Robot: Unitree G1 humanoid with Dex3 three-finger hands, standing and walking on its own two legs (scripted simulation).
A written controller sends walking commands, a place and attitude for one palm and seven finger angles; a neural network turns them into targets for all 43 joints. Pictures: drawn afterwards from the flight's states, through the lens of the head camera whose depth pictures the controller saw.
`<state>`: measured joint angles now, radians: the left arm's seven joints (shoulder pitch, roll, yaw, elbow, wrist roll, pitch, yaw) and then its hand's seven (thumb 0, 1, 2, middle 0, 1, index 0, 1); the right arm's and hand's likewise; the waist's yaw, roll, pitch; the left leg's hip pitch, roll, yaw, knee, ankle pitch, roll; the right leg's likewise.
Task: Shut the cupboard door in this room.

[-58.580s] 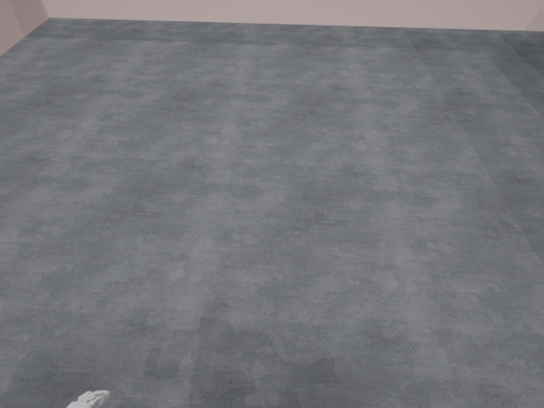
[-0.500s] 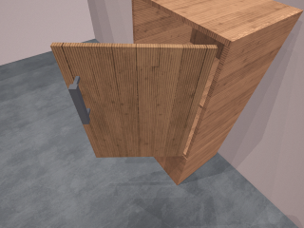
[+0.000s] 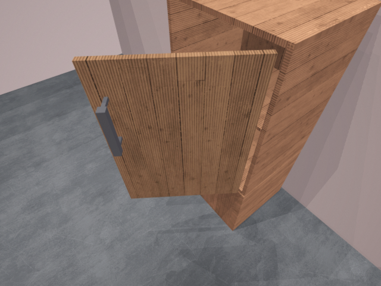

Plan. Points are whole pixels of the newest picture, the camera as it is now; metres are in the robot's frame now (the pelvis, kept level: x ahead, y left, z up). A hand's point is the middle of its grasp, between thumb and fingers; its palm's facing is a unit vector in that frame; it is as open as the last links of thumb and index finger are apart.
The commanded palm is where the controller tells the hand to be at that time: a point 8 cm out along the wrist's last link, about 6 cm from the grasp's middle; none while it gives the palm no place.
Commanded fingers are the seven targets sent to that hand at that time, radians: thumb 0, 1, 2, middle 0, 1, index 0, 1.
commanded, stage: look again from close up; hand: left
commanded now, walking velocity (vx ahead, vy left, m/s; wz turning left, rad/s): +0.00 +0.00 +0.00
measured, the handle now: (112, 127) +0.46 +0.23 +0.07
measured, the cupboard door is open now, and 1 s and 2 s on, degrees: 55 55 55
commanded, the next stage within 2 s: raise the hand and make a fist in 0.06 s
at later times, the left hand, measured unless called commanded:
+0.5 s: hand (113, 266) +0.17 +0.17 -0.03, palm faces +0.09 -1.00 -0.01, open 6.6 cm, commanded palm +0.12 +0.23 -0.04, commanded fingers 0.00 0.90 0.90 -0.51 -0.64 -0.51 -0.64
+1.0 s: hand (105, 252) +0.18 +0.18 +0.00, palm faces +0.13 -0.99 -0.04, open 4.2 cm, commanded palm +0.15 +0.23 +0.01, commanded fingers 0.00 0.90 0.90 -0.97 -1.14 -0.97 -1.14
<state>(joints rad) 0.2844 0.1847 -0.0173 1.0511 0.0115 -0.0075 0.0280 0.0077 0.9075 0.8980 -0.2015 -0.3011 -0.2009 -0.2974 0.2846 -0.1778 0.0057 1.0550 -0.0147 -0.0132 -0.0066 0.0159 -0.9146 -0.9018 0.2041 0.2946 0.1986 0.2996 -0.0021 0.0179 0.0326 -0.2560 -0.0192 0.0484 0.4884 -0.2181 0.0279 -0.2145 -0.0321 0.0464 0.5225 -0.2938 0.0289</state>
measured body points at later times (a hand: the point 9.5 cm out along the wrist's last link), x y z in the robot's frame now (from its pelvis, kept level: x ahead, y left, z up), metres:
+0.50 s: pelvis -0.02 -0.03 -0.08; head +0.01 -0.02 +0.37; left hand +0.16 +0.22 -0.03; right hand +0.21 -0.26 -0.11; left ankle +0.03 +0.10 -0.74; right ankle -0.01 -0.14 -0.74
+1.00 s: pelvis -0.01 -0.03 -0.07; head +0.03 -0.03 +0.38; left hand +0.17 +0.23 +0.01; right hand +0.15 -0.26 -0.16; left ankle +0.03 +0.10 -0.74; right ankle -0.01 -0.14 -0.74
